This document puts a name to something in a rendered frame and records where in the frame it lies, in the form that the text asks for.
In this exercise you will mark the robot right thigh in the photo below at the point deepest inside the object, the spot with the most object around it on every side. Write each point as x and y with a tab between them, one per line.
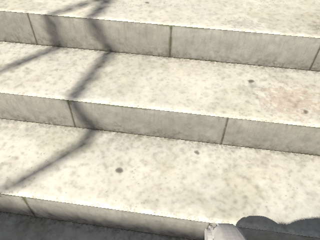
223	231

